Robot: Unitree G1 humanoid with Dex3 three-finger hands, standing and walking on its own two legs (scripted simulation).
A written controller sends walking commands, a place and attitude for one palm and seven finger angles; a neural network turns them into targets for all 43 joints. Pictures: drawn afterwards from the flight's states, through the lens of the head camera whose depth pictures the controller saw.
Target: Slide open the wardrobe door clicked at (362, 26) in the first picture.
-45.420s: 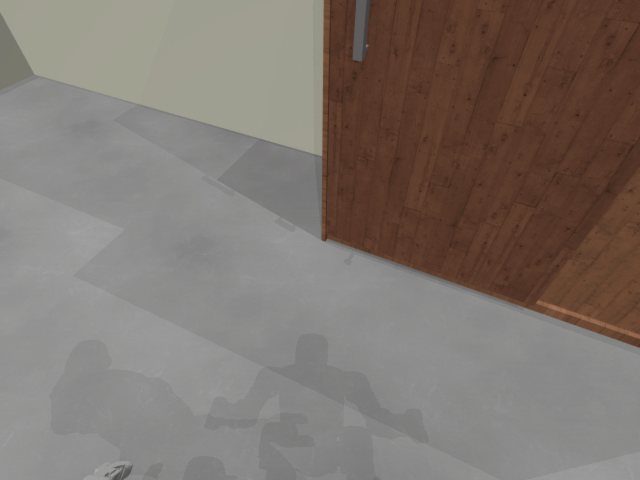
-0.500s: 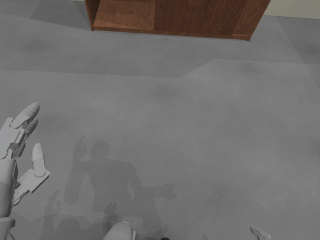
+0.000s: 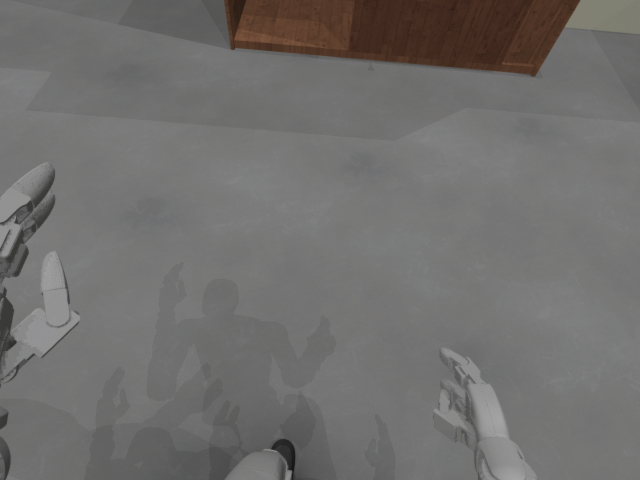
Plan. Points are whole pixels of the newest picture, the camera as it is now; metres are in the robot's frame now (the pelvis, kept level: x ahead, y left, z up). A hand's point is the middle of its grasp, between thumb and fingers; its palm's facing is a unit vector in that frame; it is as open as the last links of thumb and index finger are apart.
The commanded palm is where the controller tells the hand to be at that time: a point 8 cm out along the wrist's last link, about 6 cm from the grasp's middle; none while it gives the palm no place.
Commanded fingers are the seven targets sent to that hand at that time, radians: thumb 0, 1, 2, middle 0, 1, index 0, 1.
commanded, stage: stop stepping back and stand still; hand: left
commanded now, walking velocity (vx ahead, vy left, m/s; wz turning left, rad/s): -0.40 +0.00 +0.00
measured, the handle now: out of the picture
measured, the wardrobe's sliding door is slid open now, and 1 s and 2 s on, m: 0.61 0.61 0.61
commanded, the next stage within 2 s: let the arm hang, fingers relaxed in 1.54 s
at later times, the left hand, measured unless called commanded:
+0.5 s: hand out of the picture +0.06 +0.27 +0.17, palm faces +0.35 -0.84 -0.40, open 7.4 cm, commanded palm +0.00 +0.31 +0.18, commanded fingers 0.00 0.90 0.90 -0.20 -0.30 -0.20 -0.30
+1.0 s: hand out of the picture +0.03 +0.33 +0.18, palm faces +0.38 -0.82 -0.43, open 7.4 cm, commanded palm -0.03 +0.36 +0.18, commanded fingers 0.00 0.90 0.90 -0.20 -0.30 -0.20 -0.30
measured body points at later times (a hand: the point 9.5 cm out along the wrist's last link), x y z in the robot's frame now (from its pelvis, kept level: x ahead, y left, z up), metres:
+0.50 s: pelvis -0.14 +0.03 +0.00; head -0.16 +0.06 +0.45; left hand +0.03 +0.31 +0.19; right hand -0.01 -0.21 -0.07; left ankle -0.08 +0.10 -0.74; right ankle -0.17 -0.08 -0.72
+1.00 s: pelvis -0.18 +0.08 +0.00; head -0.16 +0.12 +0.44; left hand +0.01 +0.37 +0.20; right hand -0.02 -0.14 -0.08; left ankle -0.12 +0.18 -0.74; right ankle -0.17 -0.04 -0.70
